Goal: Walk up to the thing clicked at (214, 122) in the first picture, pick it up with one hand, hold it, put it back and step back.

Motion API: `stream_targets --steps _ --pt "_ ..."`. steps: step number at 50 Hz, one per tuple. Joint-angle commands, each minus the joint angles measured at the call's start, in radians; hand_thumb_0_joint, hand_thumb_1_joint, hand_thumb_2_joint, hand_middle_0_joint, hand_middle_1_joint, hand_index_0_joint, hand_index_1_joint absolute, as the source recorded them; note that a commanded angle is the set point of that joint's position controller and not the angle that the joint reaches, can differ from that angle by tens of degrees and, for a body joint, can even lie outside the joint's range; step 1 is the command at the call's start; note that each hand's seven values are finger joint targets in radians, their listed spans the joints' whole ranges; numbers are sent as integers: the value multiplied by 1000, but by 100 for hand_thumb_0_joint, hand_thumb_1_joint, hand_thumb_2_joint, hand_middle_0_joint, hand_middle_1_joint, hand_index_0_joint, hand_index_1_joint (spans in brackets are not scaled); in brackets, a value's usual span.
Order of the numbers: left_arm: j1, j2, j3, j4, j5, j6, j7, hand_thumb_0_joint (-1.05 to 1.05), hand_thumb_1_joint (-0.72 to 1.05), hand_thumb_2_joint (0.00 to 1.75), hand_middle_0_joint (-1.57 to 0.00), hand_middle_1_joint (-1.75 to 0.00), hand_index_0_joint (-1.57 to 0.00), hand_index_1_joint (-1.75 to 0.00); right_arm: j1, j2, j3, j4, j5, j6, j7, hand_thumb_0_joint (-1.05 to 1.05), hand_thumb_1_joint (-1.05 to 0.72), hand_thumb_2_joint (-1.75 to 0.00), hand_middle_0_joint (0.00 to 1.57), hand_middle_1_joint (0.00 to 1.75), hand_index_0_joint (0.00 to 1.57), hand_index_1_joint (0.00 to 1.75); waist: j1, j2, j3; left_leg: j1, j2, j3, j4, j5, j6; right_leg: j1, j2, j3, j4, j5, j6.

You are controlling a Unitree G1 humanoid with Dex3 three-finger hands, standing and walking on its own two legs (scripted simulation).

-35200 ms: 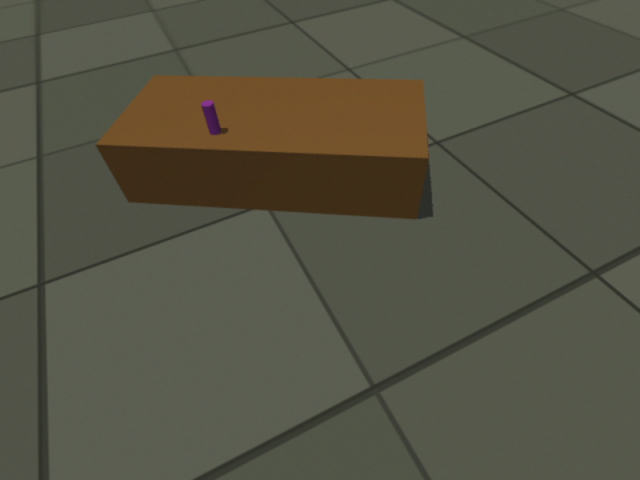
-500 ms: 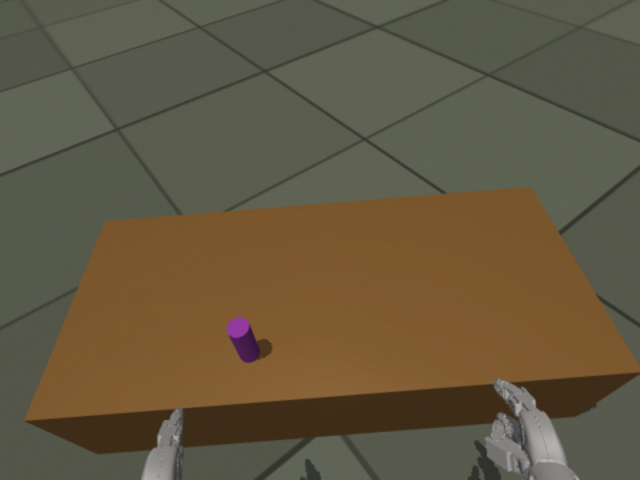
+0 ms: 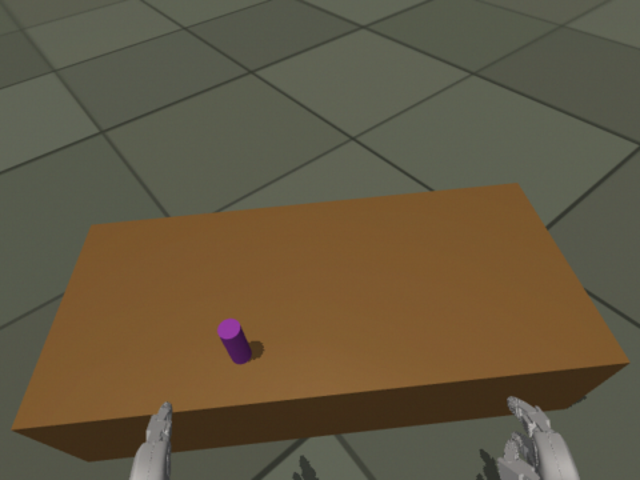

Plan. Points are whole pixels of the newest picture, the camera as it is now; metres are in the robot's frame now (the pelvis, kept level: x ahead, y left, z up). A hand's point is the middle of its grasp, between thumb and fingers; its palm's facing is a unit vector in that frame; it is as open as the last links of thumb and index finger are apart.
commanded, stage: home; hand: left
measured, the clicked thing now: (235, 342) +0.48 +0.22 -0.33
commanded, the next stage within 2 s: stand in 1.44 s
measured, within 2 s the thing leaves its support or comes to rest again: neither
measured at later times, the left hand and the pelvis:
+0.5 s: hand out of the picture +0.16 +0.19 -0.06, palm faces +0.10 -0.96 -0.28, open 17.5 cm; pelvis +0.00 +0.01 +0.00, yaw +0 degrees
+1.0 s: hand out of the picture +0.16 +0.19 -0.06, palm faces +0.09 -0.96 -0.28, open 17.5 cm; pelvis +0.00 +0.01 +0.00, yaw +0 degrees
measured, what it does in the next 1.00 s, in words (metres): stands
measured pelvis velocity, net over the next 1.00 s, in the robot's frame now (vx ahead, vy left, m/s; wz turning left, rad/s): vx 0.00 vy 0.01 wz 0.00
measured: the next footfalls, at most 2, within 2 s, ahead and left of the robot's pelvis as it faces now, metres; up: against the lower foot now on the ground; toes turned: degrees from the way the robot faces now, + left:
none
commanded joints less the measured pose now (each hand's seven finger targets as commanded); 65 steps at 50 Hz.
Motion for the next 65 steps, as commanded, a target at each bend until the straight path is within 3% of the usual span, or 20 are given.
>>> stream_targets --steps 1,4,5,6,7,8,9,12,17,18,22,40,43,44,51,52,53,57,61,65 --pt "-15 96 58 -187 8 -47 13 0 -59 4 -4 -5 -5 -5 -74 -116 -49 -167 -8 -65 -14 0 -90 -90 20 30 20 30 7 -3 -120 109 -10 35 -125 213 30 32 -4 -17 -153 242 4" --pt "-14 81 42 -177 12 -42 13 0 -57 5 -5 -5 -5 -5 -72 -116 -49 -162 -9 -70 -15 0 -90 -90 20 30 20 30 4 -17 -106 114 -6 31 -130 208 28 24 -1 -24 -149 229 3" --pt "-31 110 69 -197 11 -44 15 0 -58 4 -5 -5 -5 -5 -80 -119 -51 -169 -10 -71 -16 0 -90 -90 20 30 20 30 7 -17 -111 109 -5 27 -131 198 28 21 1 -25 -151 217 3" --pt "-22 80 41 -174 12 -40 12 0 -57 5 -5 -6 -5 -5 -76 -116 -48 -162 -10 -74 -14 0 -90 -90 20 30 20 30 1 -26 -96 107 -4 26 -136 181 28 18 2 -26 -150 200 3" --pt "-28 114 80 -192 10 -41 16 0 -58 4 -5 -5 -5 -5 -81 -114 -48 -164 -9 -75 -14 0 -90 -90 20 30 20 30 18 -18 -85 87 -8 29 -137 163 28 19 -1 -24 -159 181 3" --pt "-18 93 57 -179 14 -39 16 0 -58 4 -5 -5 -5 -5 -76 -113 -48 -165 -12 -76 -16 0 -90 -90 20 30 20 30 8 -16 -93 99 -6 28 -143 152 27 10 3 -25 -153 170 3" --pt "-12 111 75 -187 12 -38 15 0 -59 4 -5 -5 -5 -5 -78 -113 -48 -166 -11 -76 -18 0 -90 -90 20 30 20 30 17 -5 -101 90 -8 26 -140 158 27 17 1 -25 -156 174 2" --pt "-32 92 50 -198 13 -36 13 0 -58 4 -5 -5 -5 -5 -70 -111 -47 -168 -12 -79 -20 0 -90 -90 20 30 20 30 1 -1 -99 103 -8 33 -132 179 27 8 0 -20 -151 200 4" --pt "-46 89 51 -204 12 -37 10 0 -58 4 -5 -5 -5 -5 -75 -109 -42 -166 -13 -87 -20 0 -90 -90 20 30 20 30 6 6 -65 83 -5 23 -153 113 25 -5 1 -27 -154 132 0" --pt "-28 96 59 -210 12 -36 14 0 -56 6 -5 -6 -5 -6 -79 -106 -42 -167 -12 -88 -22 0 -90 -90 20 30 20 30 16 8 -83 86 -6 22 -152 124 24 8 0 -28 -153 141 -1" --pt "-20 96 58 -221 12 -31 11 0 -55 6 -5 -6 -5 -6 -67 -109 -43 -165 -14 -92 -25 0 -90 -90 20 30 20 30 8 -3 -119 103 -7 25 -128 184 26 19 0 -23 -145 200 2" --pt "-13 95 57 -224 14 -30 9 0 -57 5 -5 -5 -5 -5 -65 -112 -45 -167 -17 -96 -30 0 -90 -90 20 30 20 30 6 -3 -94 85 -8 27 -130 148 27 -2 -1 -22 -152 165 1" --pt "0 99 68 -222 14 -29 9 0 -57 5 -5 -5 -5 -5 -61 -113 -47 -164 -17 -95 -29 0 -90 -90 20 30 20 30 17 3 -114 96 -6 25 -129 181 24 7 1 -26 -140 192 -1" --pt "-2 94 54 -234 16 -28 6 0 -57 5 -5 -5 -5 -5 -57 -112 -46 -167 -19 -96 -31 0 -90 -90 20 30 20 30 7 9 -127 104 -6 25 -122 201 24 11 1 -25 -138 212 1" --pt "-21 84 51 -214 15 -27 6 0 -57 5 -5 -5 -5 -5 -66 -113 -45 -168 -19 -99 -31 0 -90 -90 20 30 20 30 2 -12 -92 89 -4 25 -132 145 26 -11 1 -24 -147 161 1" --pt "-23 106 67 -237 14 -33 8 0 -57 5 -5 -5 -5 -5 -73 -113 -44 -171 -18 -98 -29 0 -90 -90 20 30 20 30 13 6 -85 78 -6 25 -134 141 25 -3 -2 -24 -146 155 -1" --pt "3 84 54 -211 15 -29 6 0 -56 6 -5 -6 -5 -5 -63 -110 -45 -169 -20 -99 -31 0 -90 -90 20 30 20 30 9 -5 -111 92 -6 25 -128 157 26 3 -1 -24 -143 171 1" --pt "-21 112 73 -248 13 -35 9 0 -58 4 -5 -5 -5 -5 -77 -109 -41 -179 -18 -99 -30 0 -90 -90 20 30 20 30 16 1 -92 76 -11 34 -123 140 27 3 -5 -17 -160 158 2" --pt "9 87 53 -213 14 -29 3 0 -57 5 -5 -5 -5 -5 -59 -110 -44 -170 -19 -99 -32 0 -90 -90 20 30 20 30 4 -23 -103 86 -9 34 -117 162 30 1 -3 -17 -154 185 5" --pt "-12 97 61 -236 15 -33 5 0 -59 4 -4 -5 -5 -5 -67 -111 -44 -166 -19 -101 -32 0 -90 -90 20 30 20 30 9 -3 -98 87 -9 34 -124 140 28 -5 -4 -18 -155 159 2"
